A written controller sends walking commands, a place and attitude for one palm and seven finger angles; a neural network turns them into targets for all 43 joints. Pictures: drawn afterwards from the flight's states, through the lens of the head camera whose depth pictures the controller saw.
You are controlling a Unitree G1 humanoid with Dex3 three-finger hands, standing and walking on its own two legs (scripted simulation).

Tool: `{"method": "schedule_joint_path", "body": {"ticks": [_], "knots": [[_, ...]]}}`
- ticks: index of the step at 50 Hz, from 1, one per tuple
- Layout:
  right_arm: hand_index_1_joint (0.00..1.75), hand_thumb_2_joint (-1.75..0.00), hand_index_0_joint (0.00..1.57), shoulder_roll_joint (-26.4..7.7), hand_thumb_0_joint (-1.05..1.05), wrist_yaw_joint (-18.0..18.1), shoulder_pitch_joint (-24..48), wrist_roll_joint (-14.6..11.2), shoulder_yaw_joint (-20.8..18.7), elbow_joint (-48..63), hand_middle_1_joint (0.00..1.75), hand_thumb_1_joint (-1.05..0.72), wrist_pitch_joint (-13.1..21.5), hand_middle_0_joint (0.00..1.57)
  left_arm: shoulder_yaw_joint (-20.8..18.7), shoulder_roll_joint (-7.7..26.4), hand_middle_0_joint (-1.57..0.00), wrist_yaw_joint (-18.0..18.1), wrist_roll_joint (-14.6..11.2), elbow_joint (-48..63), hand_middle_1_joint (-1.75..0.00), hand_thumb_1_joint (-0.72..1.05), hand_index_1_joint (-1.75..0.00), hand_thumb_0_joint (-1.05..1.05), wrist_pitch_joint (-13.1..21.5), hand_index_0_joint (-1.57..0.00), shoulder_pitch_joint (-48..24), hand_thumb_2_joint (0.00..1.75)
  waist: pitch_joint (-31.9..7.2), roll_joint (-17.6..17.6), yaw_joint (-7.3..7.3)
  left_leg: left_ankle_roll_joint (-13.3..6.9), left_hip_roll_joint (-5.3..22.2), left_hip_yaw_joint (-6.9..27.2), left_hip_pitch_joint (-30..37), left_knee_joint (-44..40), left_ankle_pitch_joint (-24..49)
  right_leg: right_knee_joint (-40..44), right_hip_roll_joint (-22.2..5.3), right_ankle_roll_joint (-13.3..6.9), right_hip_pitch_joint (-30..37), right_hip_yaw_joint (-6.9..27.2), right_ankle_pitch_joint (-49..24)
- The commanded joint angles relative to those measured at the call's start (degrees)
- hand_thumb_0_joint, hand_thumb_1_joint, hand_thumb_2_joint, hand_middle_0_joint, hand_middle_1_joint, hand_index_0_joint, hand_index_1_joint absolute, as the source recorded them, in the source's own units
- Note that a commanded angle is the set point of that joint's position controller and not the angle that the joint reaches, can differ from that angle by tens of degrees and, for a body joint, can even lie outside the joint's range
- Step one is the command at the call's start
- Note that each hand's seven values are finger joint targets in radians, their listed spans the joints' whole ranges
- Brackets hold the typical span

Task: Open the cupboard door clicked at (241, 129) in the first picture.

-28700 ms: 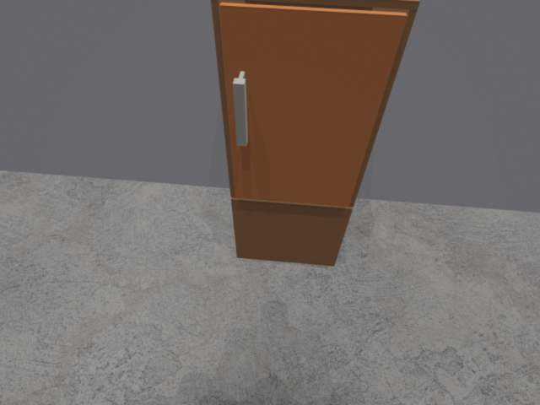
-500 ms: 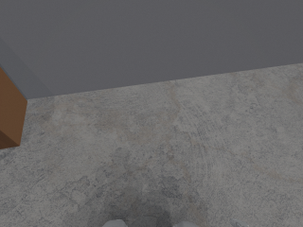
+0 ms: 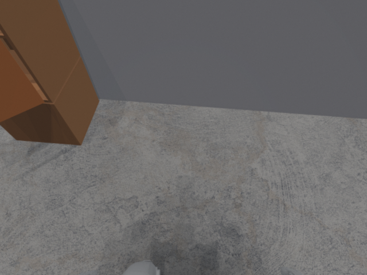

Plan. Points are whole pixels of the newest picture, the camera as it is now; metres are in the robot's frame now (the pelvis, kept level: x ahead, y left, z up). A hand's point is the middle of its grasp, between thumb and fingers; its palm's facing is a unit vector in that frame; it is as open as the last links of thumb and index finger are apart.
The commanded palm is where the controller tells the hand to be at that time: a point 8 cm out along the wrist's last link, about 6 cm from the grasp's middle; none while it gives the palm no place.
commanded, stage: turn to face it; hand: left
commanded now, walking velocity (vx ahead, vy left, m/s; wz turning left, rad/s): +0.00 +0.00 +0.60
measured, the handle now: out of the picture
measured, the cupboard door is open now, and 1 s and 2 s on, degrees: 44 44 44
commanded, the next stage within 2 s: take the last steps up to it in 1.06 s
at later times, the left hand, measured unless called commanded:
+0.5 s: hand out of the picture +0.05 +0.21 -0.15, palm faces +0.30 -0.91 -0.29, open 7.4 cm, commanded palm none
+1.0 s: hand out of the picture -0.01 +0.21 -0.16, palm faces +0.53 -0.80 -0.26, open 7.4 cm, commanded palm none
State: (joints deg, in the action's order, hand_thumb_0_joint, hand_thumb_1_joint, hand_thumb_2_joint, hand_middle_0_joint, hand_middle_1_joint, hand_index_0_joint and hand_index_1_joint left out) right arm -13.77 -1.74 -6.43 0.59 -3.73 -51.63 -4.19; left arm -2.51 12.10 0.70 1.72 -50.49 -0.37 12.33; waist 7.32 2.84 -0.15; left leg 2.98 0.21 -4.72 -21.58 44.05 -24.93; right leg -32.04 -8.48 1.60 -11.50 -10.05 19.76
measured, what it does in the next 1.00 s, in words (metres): steps on the spot, turning left: left foot, then right foot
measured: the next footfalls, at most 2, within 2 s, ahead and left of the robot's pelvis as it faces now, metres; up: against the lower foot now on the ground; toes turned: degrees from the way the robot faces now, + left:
left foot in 0.06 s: +0.05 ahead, +0.12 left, +0.00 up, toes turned +7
right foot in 0.40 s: +0.09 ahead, -0.15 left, +0.00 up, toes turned +11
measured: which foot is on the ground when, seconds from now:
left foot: up 0.00-0.04, down 0.06-0.40, up 0.42-0.68, down 0.70-1.00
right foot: down 0.00-0.06, up 0.08-0.38, down 0.40-0.68, up 0.70-1.00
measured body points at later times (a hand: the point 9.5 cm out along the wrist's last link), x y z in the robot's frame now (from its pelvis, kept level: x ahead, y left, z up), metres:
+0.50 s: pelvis +0.02 -0.03 -0.01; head +0.07 -0.03 +0.44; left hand +0.04 +0.25 -0.13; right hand +0.17 -0.26 -0.15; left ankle -0.03 +0.09 -0.67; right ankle +0.05 -0.15 -0.74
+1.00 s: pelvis +0.03 -0.02 +0.00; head +0.07 +0.00 +0.45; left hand -0.03 +0.25 -0.14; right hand +0.23 -0.19 -0.15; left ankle -0.02 +0.09 -0.74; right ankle +0.09 -0.14 -0.72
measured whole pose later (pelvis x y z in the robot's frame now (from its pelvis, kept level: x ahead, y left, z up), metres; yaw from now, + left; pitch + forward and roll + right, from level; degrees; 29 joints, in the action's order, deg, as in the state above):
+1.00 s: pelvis +0.03 -0.02 +0.00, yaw +31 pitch +0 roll +0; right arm -11.5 0.4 -9.4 1.6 -2.1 -53.4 -2.3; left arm -3.7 13.8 0.4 0.8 -52.5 -2.2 9.6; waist 5.1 -0.3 0.2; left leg 0.0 -0.1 2.3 -16.4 31.1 -14.8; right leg -41.1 -2.6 3.4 -18.7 -2.9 22.4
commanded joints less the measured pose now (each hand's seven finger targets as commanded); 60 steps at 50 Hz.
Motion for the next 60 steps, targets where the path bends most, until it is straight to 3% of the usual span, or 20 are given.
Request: {"method": "schedule_joint_path", "body": {"ticks": [1,3,4,9,17,18,19,20,25,29,32,33,34,35,40,49,50,52,55,60], "knots": [[0.3,-0.9,0.2,-6.2,0.0,0.1,-3.2,0.2,-1.4,4.1,0.3,-0.9,2.6,0.2,-4.0,12.8,-0.2,0.5,-1.0,3.1,-0.3,0.9,-0.3,0.0,0.4,-0.2,1.6,0.9,-11.9,4.0,-2.06,-2.3,0.6,0.2,13.2,-18.2,15.8,-7.1,-9.9,-1.7,0.9,2.2,-33.0],[0.3,-0.9,0.2,-16.7,0.0,1.0,-11.6,0.7,-3.9,2.8,0.3,-0.9,2.8,0.2,-2.2,7.0,-0.2,0.2,-1.2,7.7,-0.3,0.9,-0.3,0.0,-0.3,-0.2,-2.0,0.9,-15.6,-20.6,-6.08,-17.4,24.7,30.4,25.7,-21.6,51.0,-30.3,1.8,4.0,-22.4,3.3,20.1],[0.3,-0.9,0.2,-16.0,0.0,1.6,-12.6,0.8,-3.8,1.9,0.3,-0.9,2.8,0.2,-2.4,8.3,-0.2,0.6,-0.7,7.9,-0.3,0.9,-0.3,0.0,-1.0,-0.2,-5.2,0.9,-15.3,-13.9,-6.48,-18.0,23.3,28.8,22.9,-21.2,41.9,-34.5,1.5,3.1,-23.4,8.4,18.1],[0.3,-0.9,0.2,-11.2,0.0,2.6,-2.5,0.9,-2.3,4.3,0.3,-0.9,3.4,0.2,-2.8,7.0,-0.2,-0.3,-0.9,4.3,-0.3,0.9,-0.3,0.0,-1.7,-0.2,-3.4,0.9,-9.0,-12.6,-0.91,-12.1,13.1,19.2,10.7,-23.7,29.2,-29.2,2.8,3.2,-18.1,9.9,5.8],[0.3,-0.9,0.2,-11.2,0.0,2.1,0.3,0.7,-3.2,4.9,0.3,-0.9,2.2,0.2,-2.9,7.1,-0.2,0.0,-1.1,3.9,-0.3,0.9,-0.3,0.0,-0.5,-0.2,1.9,0.9,-10.0,-11.7,1.67,-9.1,8.4,21.8,0.7,-18.6,20.5,0.9,8.0,2.0,2.1,6.8,-2.9],[0.3,-0.9,0.2,-9.2,0.0,1.9,0.5,0.2,-3.0,5.5,0.3,-0.9,2.2,0.2,-3.5,9.4,-0.2,0.4,-0.9,3.6,-0.3,0.9,-0.3,0.0,0.0,-0.2,3.8,0.9,-10.6,-5.9,2.85,-6.5,5.1,20.0,-4.0,-13.5,15.5,9.4,4.0,0.9,8.2,10.9,-4.1],[0.3,-0.9,0.2,-5.5,0.0,1.5,-0.1,-0.2,-2.5,6.6,0.3,-0.9,2.3,0.2,-4.5,14.3,-0.2,0.9,0.0,3.7,-0.3,0.9,-0.3,0.0,0.6,-0.2,5.3,0.9,-11.0,9.5,3.53,-2.1,-2.7,10.9,-13.6,-0.9,0.9,16.5,-10.7,-4.2,13.1,27.0,-3.4],[0.3,-0.9,0.2,-5.9,0.0,1.1,1.2,0.1,-2.6,7.5,0.3,-0.9,2.2,0.2,-4.4,16.3,-0.2,1.0,0.0,4.4,-0.3,0.9,-0.3,0.0,0.3,-0.2,4.0,0.9,-9.0,12.3,3.72,-1.0,-3.4,7.3,-12.2,13.3,-10.6,18.8,-20.4,-10.1,5.4,31.1,-6.5],[0.3,-0.9,0.2,-3.7,0.0,0.0,0.5,0.1,-1.8,4.7,0.3,-0.9,1.1,0.2,-2.8,10.0,-0.2,1.3,-0.2,5.5,-0.3,0.9,-0.3,0.0,0.7,-0.2,-2.2,0.9,-7.1,10.7,-0.15,0.6,1.4,4.1,-9.2,17.8,-2.9,11.6,-10.3,-7.9,3.2,10.9,-27.5],[0.3,-0.9,0.2,-2.1,0.0,-0.1,3.2,-0.2,-0.6,5.0,0.3,-0.9,2.0,0.2,-3.6,13.0,-0.2,1.0,-0.1,3.1,-0.3,0.9,-0.3,0.0,0.8,-0.2,3.3,0.9,-9.3,8.8,2.72,0.3,-0.7,-1.1,-3.1,-0.3,-2.2,6.1,-11.4,-7.4,8.6,8.3,-38.1],[0.3,-0.9,0.2,-3.8,0.0,0.1,-1.9,0.0,-0.9,3.9,0.3,-0.9,2.5,0.2,-3.9,13.3,-0.2,0.6,-0.7,2.6,-0.3,0.9,-0.3,0.0,0.4,-0.2,2.3,0.9,-10.6,7.7,-0.25,-1.1,-1.1,-1.3,7.5,-15.3,9.5,-1.1,-10.0,-3.0,4.3,4.1,-33.1],[0.3,-0.9,0.2,-7.2,0.0,0.2,-5.0,0.2,-1.7,3.2,0.3,-0.9,3.0,0.2,-3.8,11.8,-0.2,0.3,-1.2,3.4,-0.3,0.9,-0.3,0.0,0.2,-0.2,1.8,0.9,-13.2,0.1,-2.17,-3.1,3.4,3.6,17.2,-19.5,20.8,-8.8,-8.2,-0.1,-3.3,1.7,-26.1],[0.3,-0.9,0.2,-13.7,0.0,0.7,-9.2,0.8,-3.3,2.9,0.3,-0.9,3.4,0.2,-2.8,7.6,-0.2,-0.1,-1.5,5.6,-0.3,0.9,-0.3,0.0,-0.2,-0.2,1.4,0.9,-15.1,-18.0,-4.23,-11.6,19.6,25.3,25.5,-20.6,42.4,-22.1,0.2,4.4,-18.7,-0.5,7.6],[0.3,-0.9,0.2,-15.7,0.0,1.1,-13.2,0.7,-3.6,1.7,0.3,-0.9,2.9,0.2,-1.7,6.6,-0.2,0.4,-0.9,7.5,-0.3,0.9,-0.3,0.0,-0.8,-0.2,-3.2,0.9,-14.2,-16.2,-5.86,-16.6,24.7,28.0,22.3,-21.3,46.9,-29.2,1.2,3.5,-20.6,5.4,19.5],[0.3,-0.9,0.2,-9.9,0.0,3.1,-4.0,1.0,-1.6,2.9,0.3,-0.9,3.8,0.2,-2.2,6.1,-0.2,-0.1,-1.0,2.6,-0.3,0.9,-0.3,0.0,-1.6,-0.2,-2.5,0.9,-9.9,-11.9,-0.92,-13.0,14.7,18.0,13.0,-22.6,37.0,-31.1,2.4,2.8,-18.2,9.7,7.1],[0.3,-0.9,0.2,-8.8,0.0,2.7,-1.5,0.6,-1.5,1.7,0.3,-0.9,2.9,0.2,-1.9,5.0,-0.2,0.1,-1.3,-0.2,-0.3,0.9,-0.3,0.0,-0.5,-0.2,3.4,0.9,-10.4,-10.3,1.66,-9.8,10.6,17.0,5.4,-18.9,28.1,1.0,7.2,1.5,1.9,6.0,-3.8],[0.3,-0.9,0.2,-7.3,0.0,2.4,-1.2,0.1,-1.3,1.8,0.3,-0.9,3.0,0.2,-2.2,7.0,-0.2,0.4,-1.0,-0.7,-0.3,0.9,-0.3,0.0,0.1,-0.2,5.2,0.9,-10.4,-6.4,2.56,-7.1,7.6,14.9,1.7,-15.0,21.9,8.6,4.5,0.8,7.2,9.1,-8.4],[0.3,-0.9,0.2,-3.4,0.0,1.8,-1.2,-0.2,-0.8,3.5,0.3,-0.9,2.6,0.2,-3.3,14.4,-0.2,0.7,0.0,-0.2,-0.3,0.9,-0.3,0.0,0.7,-0.2,5.3,0.9,-8.5,13.2,2.89,-1.6,-3.1,5.3,-6.8,6.7,-9.3,17.7,-17.6,-10.0,5.2,28.6,-13.7],[0.3,-0.9,0.2,-4.3,0.0,1.5,-1.0,0.1,-1.5,1.2,0.3,-0.9,1.3,0.2,-2.5,9.7,-0.2,1.2,-0.4,0.8,-0.3,0.9,-0.3,0.0,0.7,-0.2,-0.1,0.9,-4.5,11.5,0.59,-1.5,0.7,7.6,-8.4,22.2,-4.0,15.8,-12.1,-10.9,-0.6,20.7,-17.7],[0.3,-0.9,0.2,-0.5,0.0,0.9,0.9,-0.1,-0.1,-0.1,0.3,-0.9,2.2,0.2,-2.7,10.1,-0.2,0.8,-0.1,-1.7,-0.3,0.9,-0.3,0.0,1.6,-0.2,4.8,0.9,-6.4,7.9,2.82,-0.3,-0.3,1.8,-4.2,5.5,-2.9,12.9,-10.1,-9.0,6.9,13.9,-28.7]]}}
